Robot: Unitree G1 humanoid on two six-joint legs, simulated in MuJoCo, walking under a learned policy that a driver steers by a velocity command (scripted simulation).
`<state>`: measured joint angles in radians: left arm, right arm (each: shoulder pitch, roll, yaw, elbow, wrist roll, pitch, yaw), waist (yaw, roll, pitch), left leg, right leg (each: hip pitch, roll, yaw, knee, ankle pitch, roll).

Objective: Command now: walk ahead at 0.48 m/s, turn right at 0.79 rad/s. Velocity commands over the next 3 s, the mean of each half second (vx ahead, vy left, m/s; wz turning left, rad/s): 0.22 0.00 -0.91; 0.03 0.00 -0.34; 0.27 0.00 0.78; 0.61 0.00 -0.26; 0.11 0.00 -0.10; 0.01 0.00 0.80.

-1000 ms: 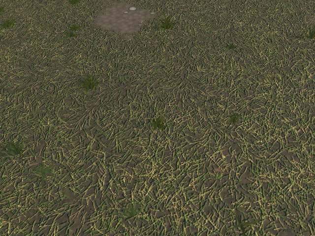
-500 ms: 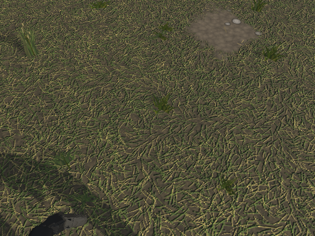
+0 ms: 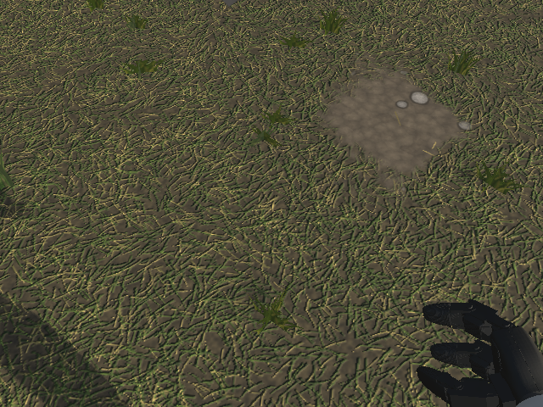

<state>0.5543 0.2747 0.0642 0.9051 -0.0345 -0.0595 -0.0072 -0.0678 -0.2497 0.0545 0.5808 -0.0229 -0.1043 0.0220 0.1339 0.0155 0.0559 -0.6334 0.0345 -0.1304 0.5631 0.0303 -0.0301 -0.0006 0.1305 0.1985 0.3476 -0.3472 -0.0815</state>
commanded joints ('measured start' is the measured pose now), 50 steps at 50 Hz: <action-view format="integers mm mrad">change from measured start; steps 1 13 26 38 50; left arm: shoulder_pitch -97 -237 -244 -414 -489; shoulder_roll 201 58 408 167 81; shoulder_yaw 53 21 125 41 31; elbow -107 -340 -422 -432 -393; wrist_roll -30 11 39 49 43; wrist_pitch -9 90 112 95 58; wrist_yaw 32 46 17 38 42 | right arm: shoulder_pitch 60 128 205 199 250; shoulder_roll -172 -146 -145 -125 -251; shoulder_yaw -85 -132 -148 -126 -171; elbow -51 67 73 129 70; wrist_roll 36 3 2 30 37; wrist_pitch -34 34 69 100 95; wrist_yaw -43 -52 -13 -16 -40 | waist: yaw -145 -106 -122 -114 -165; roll -72 88 -415 -153 191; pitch -94 -120 -211 -260 -77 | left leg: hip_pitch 507 453 -59 269 437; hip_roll -109 261 -34 -11 188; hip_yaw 46 43 313 98 -397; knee -163 -284 596 257 -232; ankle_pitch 127 341 -698 -335 -87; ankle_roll -6 259 -63 -52 250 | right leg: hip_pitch -263 -618 142 -262 -472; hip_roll -102 -241 -467 -314 -51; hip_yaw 188 -156 364 114 -95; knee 93 770 81 92 480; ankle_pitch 565 -21 831 472 -193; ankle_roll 4 176 -303 -143 104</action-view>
